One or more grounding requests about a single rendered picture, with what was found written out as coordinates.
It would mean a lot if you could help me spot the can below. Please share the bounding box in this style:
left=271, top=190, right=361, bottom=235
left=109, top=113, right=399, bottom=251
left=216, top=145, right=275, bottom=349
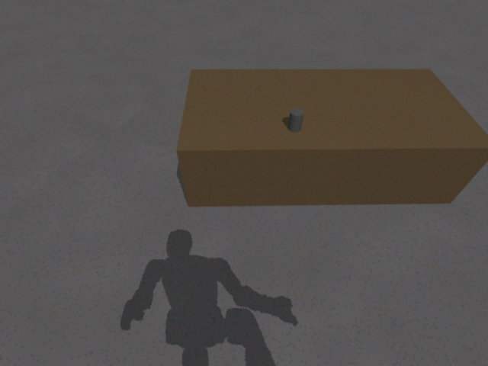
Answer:
left=288, top=108, right=304, bottom=132

